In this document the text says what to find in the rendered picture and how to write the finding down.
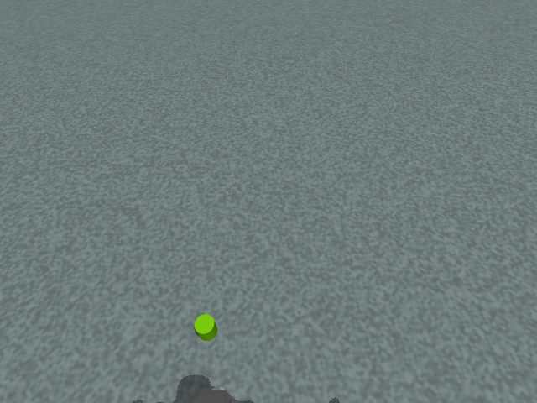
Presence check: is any tin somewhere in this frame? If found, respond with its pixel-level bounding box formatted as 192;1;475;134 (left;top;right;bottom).
195;314;217;341

